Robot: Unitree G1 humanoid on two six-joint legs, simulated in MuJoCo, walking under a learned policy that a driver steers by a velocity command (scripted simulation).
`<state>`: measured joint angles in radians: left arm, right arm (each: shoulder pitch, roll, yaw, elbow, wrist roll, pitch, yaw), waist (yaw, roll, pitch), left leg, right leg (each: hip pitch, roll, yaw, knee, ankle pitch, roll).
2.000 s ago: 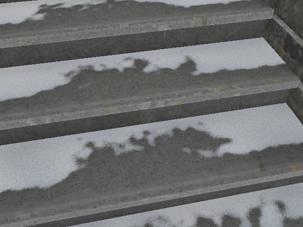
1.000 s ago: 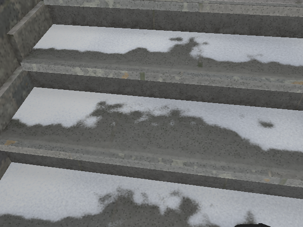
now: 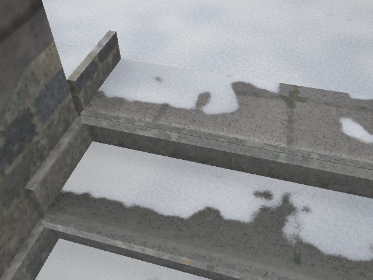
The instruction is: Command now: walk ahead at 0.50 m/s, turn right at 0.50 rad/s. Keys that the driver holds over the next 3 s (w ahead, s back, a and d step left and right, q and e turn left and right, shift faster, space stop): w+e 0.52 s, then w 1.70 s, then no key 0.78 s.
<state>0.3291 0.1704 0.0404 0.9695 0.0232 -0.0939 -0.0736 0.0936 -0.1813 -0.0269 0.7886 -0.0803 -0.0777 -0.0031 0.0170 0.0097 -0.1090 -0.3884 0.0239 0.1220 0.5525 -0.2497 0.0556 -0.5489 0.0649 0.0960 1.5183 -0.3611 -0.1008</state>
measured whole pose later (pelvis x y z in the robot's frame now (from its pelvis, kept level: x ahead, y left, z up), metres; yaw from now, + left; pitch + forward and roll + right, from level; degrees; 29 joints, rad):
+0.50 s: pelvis +0.22 -0.03 +0.10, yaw -17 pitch +6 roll -3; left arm 0.34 0.18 0.02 1.00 0.05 -0.05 -0.05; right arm 0.22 -0.25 -0.01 0.89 -0.07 -0.05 0.08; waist 0.04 0.05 -0.15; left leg -0.81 -0.02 -0.18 1.88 -0.01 0.17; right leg -0.62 0.14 -0.04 0.93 -0.43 -0.10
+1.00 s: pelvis +0.48 -0.02 +0.24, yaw -24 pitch +5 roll +2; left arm 0.29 0.23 0.04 1.05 0.04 -0.09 -0.07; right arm 0.20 -0.19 0.01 0.93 -0.05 -0.07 0.04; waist -0.02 -0.03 -0.12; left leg -0.70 -0.02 0.14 1.05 -0.43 0.08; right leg -0.70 0.08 0.22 1.65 0.03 -0.17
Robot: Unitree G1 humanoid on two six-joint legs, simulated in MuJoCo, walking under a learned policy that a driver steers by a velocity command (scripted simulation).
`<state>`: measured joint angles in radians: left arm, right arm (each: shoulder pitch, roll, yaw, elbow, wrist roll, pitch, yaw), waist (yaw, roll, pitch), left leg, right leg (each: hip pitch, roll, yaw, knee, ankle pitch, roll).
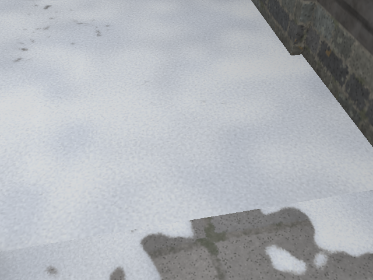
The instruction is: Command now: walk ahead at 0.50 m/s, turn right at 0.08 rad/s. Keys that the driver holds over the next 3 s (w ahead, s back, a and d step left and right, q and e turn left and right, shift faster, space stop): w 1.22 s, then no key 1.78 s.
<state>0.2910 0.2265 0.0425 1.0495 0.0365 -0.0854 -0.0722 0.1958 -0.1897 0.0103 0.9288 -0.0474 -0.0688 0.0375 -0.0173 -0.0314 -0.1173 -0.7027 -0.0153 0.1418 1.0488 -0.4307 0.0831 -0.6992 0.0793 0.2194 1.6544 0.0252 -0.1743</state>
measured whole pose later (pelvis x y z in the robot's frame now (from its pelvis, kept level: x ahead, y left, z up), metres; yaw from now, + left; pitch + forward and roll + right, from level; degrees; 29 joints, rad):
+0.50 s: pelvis +0.27 -0.03 +0.08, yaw +0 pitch +7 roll -4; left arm -0.19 0.09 -0.05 0.75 0.05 -0.01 -0.10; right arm 0.64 -0.05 0.07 1.17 -0.06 -0.13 0.10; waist -0.12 0.07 -0.13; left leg 0.09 0.11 0.08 0.19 -0.30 0.02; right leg -1.01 -0.04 -0.18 1.32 -0.46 -0.14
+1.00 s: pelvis +0.53 -0.03 +0.23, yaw -1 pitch +4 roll -1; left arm 0.40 0.11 0.00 1.06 0.06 -0.14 -0.07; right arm -0.06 -0.14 -0.03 0.82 -0.05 -0.05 0.07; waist 0.09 0.01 -0.08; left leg -0.72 0.08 0.01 0.73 0.05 0.04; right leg -0.02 0.00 -0.12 0.30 -0.34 -0.01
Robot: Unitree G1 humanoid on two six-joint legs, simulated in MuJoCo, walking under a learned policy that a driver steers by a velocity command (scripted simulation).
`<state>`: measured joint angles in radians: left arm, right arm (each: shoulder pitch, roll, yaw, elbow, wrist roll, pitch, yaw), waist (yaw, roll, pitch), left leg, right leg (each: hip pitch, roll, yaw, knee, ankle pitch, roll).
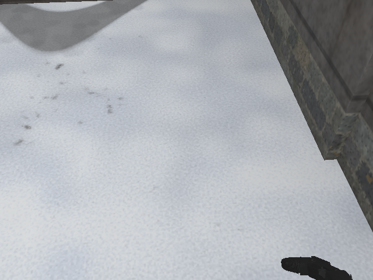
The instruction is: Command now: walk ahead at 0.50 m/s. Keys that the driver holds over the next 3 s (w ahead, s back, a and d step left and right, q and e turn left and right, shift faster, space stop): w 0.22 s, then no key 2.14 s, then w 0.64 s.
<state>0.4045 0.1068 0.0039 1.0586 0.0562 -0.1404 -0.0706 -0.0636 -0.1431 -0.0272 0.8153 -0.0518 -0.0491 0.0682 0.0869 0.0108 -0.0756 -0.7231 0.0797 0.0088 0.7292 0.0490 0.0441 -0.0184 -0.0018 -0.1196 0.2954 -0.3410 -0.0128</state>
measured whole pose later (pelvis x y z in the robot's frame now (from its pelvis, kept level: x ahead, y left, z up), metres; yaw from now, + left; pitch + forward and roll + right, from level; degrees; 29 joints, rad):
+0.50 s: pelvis +0.21 +0.06 +0.01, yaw +2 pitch +2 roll +2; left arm 0.02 0.15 0.06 0.90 -0.01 -0.06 0.01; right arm 0.38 -0.11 -0.06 1.00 -0.01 -0.08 0.00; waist -0.06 -0.04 -0.01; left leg -0.11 -0.10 0.07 0.29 -0.21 0.07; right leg -0.63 -0.07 0.02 0.67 -0.02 -0.01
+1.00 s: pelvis +0.27 +0.05 -0.01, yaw +2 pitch +0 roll +0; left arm 0.12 0.17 0.07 0.98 -0.01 -0.01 0.05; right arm 0.29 -0.14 -0.06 1.04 0.00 -0.04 -0.05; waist -0.01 -0.02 0.03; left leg -0.19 0.00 0.03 0.56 -0.37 0.01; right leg -0.39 0.00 -0.02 0.53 -0.14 -0.03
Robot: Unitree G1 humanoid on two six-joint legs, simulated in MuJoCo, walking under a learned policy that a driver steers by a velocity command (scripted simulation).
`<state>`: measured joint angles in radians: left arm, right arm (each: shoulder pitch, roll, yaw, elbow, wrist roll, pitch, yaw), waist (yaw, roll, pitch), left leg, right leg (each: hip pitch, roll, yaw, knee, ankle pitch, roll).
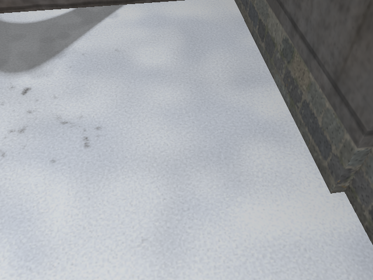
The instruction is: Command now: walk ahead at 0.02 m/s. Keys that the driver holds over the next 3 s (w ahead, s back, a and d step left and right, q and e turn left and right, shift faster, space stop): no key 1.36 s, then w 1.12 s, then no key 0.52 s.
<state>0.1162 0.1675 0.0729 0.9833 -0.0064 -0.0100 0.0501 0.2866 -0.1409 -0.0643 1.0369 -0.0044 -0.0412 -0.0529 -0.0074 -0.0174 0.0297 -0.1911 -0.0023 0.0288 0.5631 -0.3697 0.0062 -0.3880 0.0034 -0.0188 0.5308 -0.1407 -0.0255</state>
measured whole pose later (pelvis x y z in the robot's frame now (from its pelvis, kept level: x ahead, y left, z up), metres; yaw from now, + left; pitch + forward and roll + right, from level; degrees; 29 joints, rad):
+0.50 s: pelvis +0.01 +0.01 +0.00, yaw +0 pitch -1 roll +0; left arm 0.09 0.18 0.06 1.04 0.00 0.01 0.04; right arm 0.30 -0.14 -0.04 1.06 -0.01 -0.03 -0.05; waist -0.01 -0.01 0.04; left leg -0.15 -0.01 0.04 0.57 -0.40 0.02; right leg -0.36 0.00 -0.01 0.56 -0.18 -0.01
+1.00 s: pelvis +0.02 +0.01 +0.00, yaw -1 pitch -1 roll +0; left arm 0.12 0.19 0.04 1.09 -0.01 0.01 0.03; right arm 0.34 -0.14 -0.02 1.08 -0.01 -0.04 -0.04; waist 0.00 -0.01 0.04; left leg -0.13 -0.01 0.04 0.53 -0.39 0.02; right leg -0.35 0.00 0.00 0.55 -0.18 -0.01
